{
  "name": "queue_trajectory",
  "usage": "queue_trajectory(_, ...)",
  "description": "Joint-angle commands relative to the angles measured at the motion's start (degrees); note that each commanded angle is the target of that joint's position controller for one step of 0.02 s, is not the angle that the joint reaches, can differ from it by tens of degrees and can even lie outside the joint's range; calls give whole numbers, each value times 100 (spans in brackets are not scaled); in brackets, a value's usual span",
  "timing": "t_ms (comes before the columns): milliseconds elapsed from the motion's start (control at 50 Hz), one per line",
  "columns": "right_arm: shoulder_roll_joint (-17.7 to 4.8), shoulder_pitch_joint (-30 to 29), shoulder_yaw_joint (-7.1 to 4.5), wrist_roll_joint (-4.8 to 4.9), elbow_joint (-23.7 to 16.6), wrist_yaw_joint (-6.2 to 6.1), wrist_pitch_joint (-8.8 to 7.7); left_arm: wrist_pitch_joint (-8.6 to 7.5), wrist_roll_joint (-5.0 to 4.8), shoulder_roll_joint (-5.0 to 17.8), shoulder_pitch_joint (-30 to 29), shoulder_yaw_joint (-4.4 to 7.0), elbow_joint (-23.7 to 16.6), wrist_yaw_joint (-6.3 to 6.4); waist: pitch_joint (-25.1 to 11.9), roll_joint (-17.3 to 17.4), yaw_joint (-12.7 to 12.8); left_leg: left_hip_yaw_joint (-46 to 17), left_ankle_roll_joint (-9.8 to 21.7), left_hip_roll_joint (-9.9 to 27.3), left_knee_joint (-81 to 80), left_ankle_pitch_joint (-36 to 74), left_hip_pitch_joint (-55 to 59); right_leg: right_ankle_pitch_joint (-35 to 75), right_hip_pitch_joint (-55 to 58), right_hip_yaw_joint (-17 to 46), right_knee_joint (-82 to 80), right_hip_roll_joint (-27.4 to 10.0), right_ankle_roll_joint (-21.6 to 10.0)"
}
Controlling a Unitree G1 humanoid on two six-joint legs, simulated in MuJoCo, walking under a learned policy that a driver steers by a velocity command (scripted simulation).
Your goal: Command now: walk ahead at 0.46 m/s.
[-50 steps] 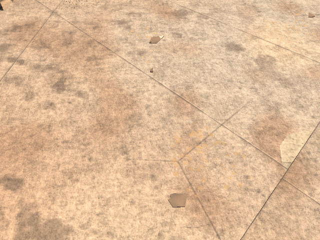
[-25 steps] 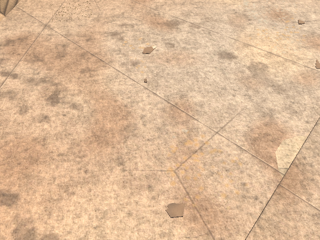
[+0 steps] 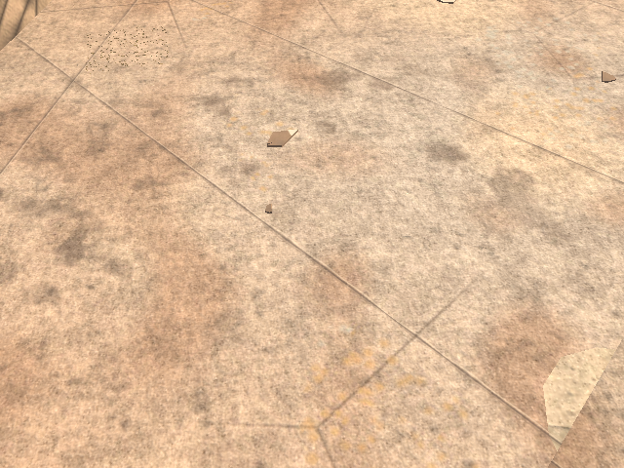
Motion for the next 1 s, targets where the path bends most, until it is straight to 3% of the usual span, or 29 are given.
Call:
queue_trajectory(20,-290,404,113,-268,-592,-43,68,-294,24,668,-1331,-75,-702,59,1012,-451,-883,247,-402,308,-2197,1300,1216,113,-3080,154,-2310,-748,-768)
queue_trajectory(60,-273,-46,109,-339,-642,-182,2,-415,-147,954,-663,55,-542,176,560,-438,-556,535,-550,486,-3489,1902,2031,1012,-2321,181,-2632,-772,-864)
queue_trajectory(80,-349,-523,238,-721,-796,241,215,-606,857,1098,-615,-7,-755,-25,493,-289,-233,407,-171,568,-3798,1521,1974,526,-2019,182,-2604,-872,-988)
queue_trajectory(120,-307,-885,269,-829,-898,443,368,-541,527,1181,73,101,-628,-217,605,-430,21,560,81,459,-4844,844,925,1735,24,672,-2345,-1490,-1335)
queue_trajectory(140,47,-824,189,-555,-829,173,285,-366,-195,1184,553,262,-379,66,540,-345,53,1339,-60,156,-5233,-142,1013,3532,1139,461,-1992,-1268,-1117)
queue_trajectory(160,74,-716,247,-484,-823,58,191,-289,-135,1131,769,228,-342,178,415,-475,64,1517,-35,-95,-5625,-879,1430,5383,1439,309,-1369,-1291,-1002)
queue_trajectory(180,-112,-1134,336,-601,-1093,315,241,-399,599,1195,882,154,-473,-224,367,-1587,95,844,80,40,-6047,23,1307,6168,1819,1069,-1579,-2093,-1510)
queue_trajectory(220,-576,-73,81,-519,-779,342,104,-420,536,1557,139,403,-817,-316,-445,-1073,-466,776,295,-310,-6649,722,2647,7688,2188,322,-251,-1649,-1148)
queue_trajectory(240,-790,673,54,-340,-409,297,16,-490,655,975,1302,289,-704,-320,-2007,-52,-177,-659,1094,328,-6155,1555,5761,7017,161,370,1199,-1030,-736)
queue_trajectory(260,-1146,2163,-132,-509,38,217,132,-474,686,1026,1288,236,-802,-348,-2664,559,-1004,-2612,1765,1009,-7618,1469,7314,3377,-1139,656,2522,-244,-361)
queue_trajectory(280,-1501,3561,-266,-752,689,168,137,-361,343,978,-217,308,-1287,-468,-1630,1059,-1538,-4153,1828,1520,-9033,1042,7593,-197,-3226,1115,5209,663,-229)
queue_trajectory(300,-1600,3468,-350,-782,923,114,-69,-382,142,949,-585,350,-1485,-417,-704,482,-1280,-3876,1278,1615,-9055,204,6574,346,-4132,1850,6636,388,-458)
queue_trajectory(320,-1157,2645,-286,-726,973,123,-179,-418,201,773,-802,254,-1605,-252,-148,371,-919,-3192,1184,1559,-8970,251,5463,608,-4111,1894,6933,135,-617)
queue_trajectory(360,-126,1443,-43,-709,1038,152,-285,-322,382,626,-1165,157,-1961,-97,-240,-149,-281,-2186,1071,1453,-9349,981,4631,595,-3958,1693,7156,-93,-873)
queue_trajectory(400,197,933,73,-627,1124,75,-330,-174,354,392,-1152,58,-2085,-86,-143,-196,137,-1574,827,1294,-9847,952,4163,487,-3999,1534,6826,-377,-991)
queue_trajectory(500,-326,1123,61,-868,1155,-106,-584,-353,262,812,-1842,150,-2330,-203,-147,10,-34,78,417,487,-10218,2016,4093,1585,-3471,801,4181,-699,-456)
queue_trajectory(540,-646,1685,-7,-652,1275,-24,-568,-287,215,639,-2392,97,-2433,-267,100,55,-337,429,414,381,-10276,2490,4113,1919,-2634,395,2245,-530,-41)
queue_trajectory(580,-1056,2431,-157,-549,1494,196,-506,-151,156,671,-2832,135,-2549,-285,413,334,-542,31,636,862,-10292,2969,4850,1575,-2673,233,1595,-290,90)
queue_trajectory(640,-1069,2431,-288,-604,1551,321,-418,-122,215,884,-3278,237,-2690,-198,560,303,-525,-332,644,1420,-10094,3483,6433,1520,-3264,466,681,-264,-221)
queue_trajectory(660,-1403,2005,-430,16,1404,-20,-178,-259,-541,951,-3368,237,-2777,-135,754,112,-438,-66,212,1251,-9790,4351,6246,1180,-2919,46,459,-17,-282)
queue_trajectory(700,-1346,2065,-430,-73,1423,-221,-71,-362,-422,1159,-2172,407,-2433,-54,-73,413,218,166,-69,1058,-8539,5853,6088,1524,-1054,-88,388,282,-531)
queue_trajectory(720,-1218,1842,-412,-178,1286,-237,-101,-333,-324,1526,-956,579,-2084,14,-731,495,739,326,-248,833,-7253,5138,5081,2012,701,464,714,-183,-781)
queue_trajectory(740,-529,2270,-256,-272,1111,-186,-216,-250,-129,2230,-9,751,-1883,95,-1828,-833,674,459,-610,-110,-4782,2140,3059,1555,2986,2999,454,-1762,-1603)
queue_trajectory(760,-332,2456,-195,-207,1198,-87,-395,-239,-118,1968,65,658,-1830,86,-2582,-1556,598,-570,-654,-613,-3417,-1056,2009,825,3670,5157,-692,-2397,-2192)
queue_trajectory(780,-800,1832,-361,-45,1012,-37,-499,-231,-164,1585,-413,580,-1865,114,-1646,-1253,580,-779,-579,-223,-3075,-859,1302,364,3017,4385,-831,-2108,-1861)
queue_trajectory(820,-965,921,-438,-70,668,-127,-485,-292,-171,1140,-1405,452,-2001,104,-501,-362,141,-365,-516,335,-3675,92,1491,1144,1073,2661,-1127,-1618,-1402)
queue_trajectory(860,-815,1141,-491,-175,649,-181,-284,-363,-81,855,-1680,375,-1942,15,-253,-391,-279,-415,-481,603,-4166,509,2169,1339,11,1971,-1450,-1259,-1233)
queue_trajectory(900,-621,1274,-469,-195,620,-202,-134,-408,-103,1001,-1501,420,-1794,-14,-113,-414,-407,-361,-518,684,-4439,653,2180,1501,-353,1664,-1668,-1185,-1305)
queue_trajectory(1000,-690,220,-463,-294,229,-187,-128,-371,-148,1323,-984,501,-1581,155,152,-290,-197,-262,-738,754,-6233,2033,1645,1912,-217,1189,-1837,-1103,-1190)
